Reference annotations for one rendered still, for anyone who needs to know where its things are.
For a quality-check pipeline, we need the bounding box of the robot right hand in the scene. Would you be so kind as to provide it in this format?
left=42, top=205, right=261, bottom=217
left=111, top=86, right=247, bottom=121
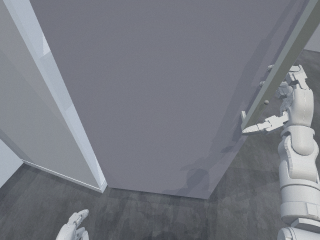
left=241, top=64, right=314, bottom=136

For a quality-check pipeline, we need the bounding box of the robot left hand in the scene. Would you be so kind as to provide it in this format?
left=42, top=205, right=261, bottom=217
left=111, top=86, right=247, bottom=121
left=56, top=209, right=89, bottom=240

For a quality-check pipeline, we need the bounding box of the handle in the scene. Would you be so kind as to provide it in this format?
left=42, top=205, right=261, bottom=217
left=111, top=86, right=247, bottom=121
left=240, top=0, right=320, bottom=131

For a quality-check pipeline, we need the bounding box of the robot right upper arm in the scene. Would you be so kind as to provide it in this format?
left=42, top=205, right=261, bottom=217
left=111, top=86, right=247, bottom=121
left=277, top=226, right=320, bottom=240

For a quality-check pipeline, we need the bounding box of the fridge door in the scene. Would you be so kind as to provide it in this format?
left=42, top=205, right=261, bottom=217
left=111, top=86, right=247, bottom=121
left=29, top=0, right=320, bottom=200

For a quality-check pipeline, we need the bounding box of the right robot forearm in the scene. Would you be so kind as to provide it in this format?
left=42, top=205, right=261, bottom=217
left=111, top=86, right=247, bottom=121
left=278, top=125, right=320, bottom=234

